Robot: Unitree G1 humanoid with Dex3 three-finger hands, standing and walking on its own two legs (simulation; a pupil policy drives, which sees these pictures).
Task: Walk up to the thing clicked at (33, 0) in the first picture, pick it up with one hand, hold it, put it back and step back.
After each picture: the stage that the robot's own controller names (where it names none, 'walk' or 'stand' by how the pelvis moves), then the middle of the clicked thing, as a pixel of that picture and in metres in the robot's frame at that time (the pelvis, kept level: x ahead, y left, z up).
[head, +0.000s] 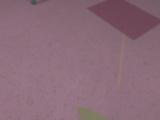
stand; out of the picture +2.25 +0.70 -0.65
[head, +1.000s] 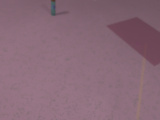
walk; (53, 7) +2.16 +0.31 -0.63
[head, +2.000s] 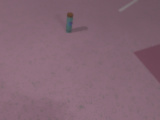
walk; (69, 23) +1.54 +0.03 -0.65
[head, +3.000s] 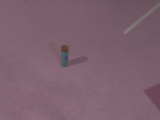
walk; (64, 56) +1.05 +0.09 -0.65
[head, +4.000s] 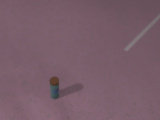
walk; (54, 88) +0.67 +0.14 -0.65
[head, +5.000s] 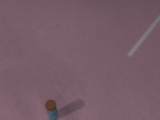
stand; (52, 111) +0.46 +0.16 -0.63
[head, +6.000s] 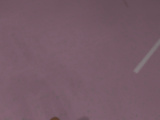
stand; out of the picture +0.41 +0.16 -0.65
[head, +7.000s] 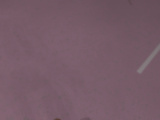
stand; out of the picture +0.38 +0.14 -0.66
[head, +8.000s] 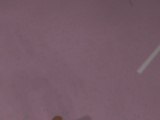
stand; out of the picture +0.41 +0.14 -0.66
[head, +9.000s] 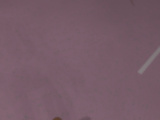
stand; out of the picture +0.39 +0.14 -0.66
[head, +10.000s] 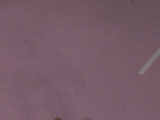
stand; out of the picture +0.39 +0.13 -0.66
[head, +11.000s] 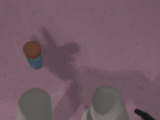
go down; (34, 57) +0.47 +0.16 -0.34
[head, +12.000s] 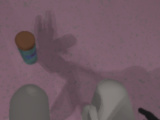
go down; (28, 50) +0.48 +0.17 -0.28
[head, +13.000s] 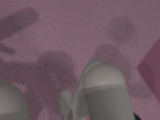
close in; out of the picture +0.48 +0.22 -0.17
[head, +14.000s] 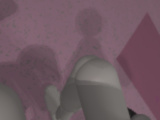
close; out of the picture +0.48 +0.24 -0.17
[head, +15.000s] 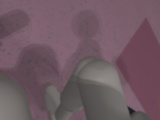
lift; out of the picture +0.43 +0.21 -0.17
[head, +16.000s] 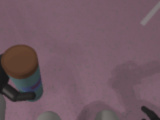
lift; (28, 79) +0.32 +0.16 +0.03
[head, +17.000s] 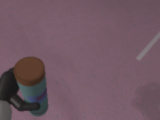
hold; (34, 91) +0.29 +0.15 +0.04
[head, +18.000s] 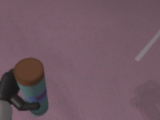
hold; (35, 91) +0.29 +0.15 +0.03
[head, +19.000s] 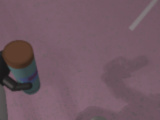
crouch; (26, 72) +0.37 +0.16 -0.02
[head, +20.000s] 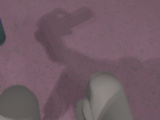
lower; out of the picture +0.50 +0.20 -0.03
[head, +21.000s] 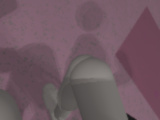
lower; out of the picture +0.47 +0.24 -0.17
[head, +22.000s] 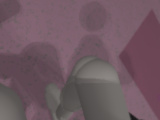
lower; out of the picture +0.46 +0.24 -0.17
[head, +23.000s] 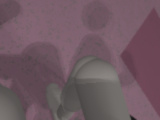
lower; out of the picture +0.45 +0.24 -0.18
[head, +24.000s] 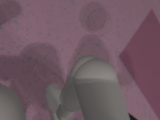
lower; out of the picture +0.45 +0.24 -0.17
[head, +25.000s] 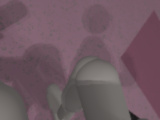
draw back; out of the picture +0.45 +0.22 -0.17
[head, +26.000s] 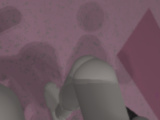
rise; out of the picture +0.44 +0.23 -0.18
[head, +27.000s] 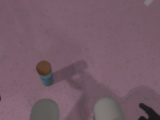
walk; (46, 75) +0.44 +0.15 -0.40
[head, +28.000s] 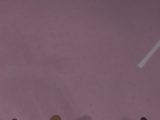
stand; out of the picture +0.39 +0.13 -0.60
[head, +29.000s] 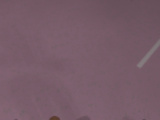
stand; out of the picture +0.39 +0.14 -0.60
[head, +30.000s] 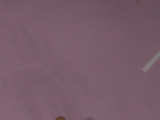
stand; out of the picture +0.39 +0.12 -0.64
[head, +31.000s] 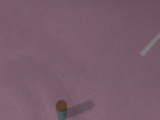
walk; (61, 111) +0.42 +0.08 -0.63
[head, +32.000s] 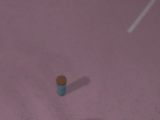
walk; (61, 86) +0.55 +0.10 -0.63
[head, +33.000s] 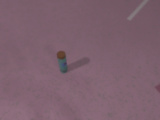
walk; (62, 62) +0.82 +0.19 -0.63
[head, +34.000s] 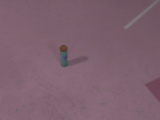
stand; (63, 56) +1.05 +0.15 -0.64
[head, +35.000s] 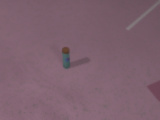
stand; (66, 58) +1.03 +0.12 -0.66
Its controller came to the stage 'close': yes
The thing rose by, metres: 0.69
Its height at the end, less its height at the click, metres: +0.00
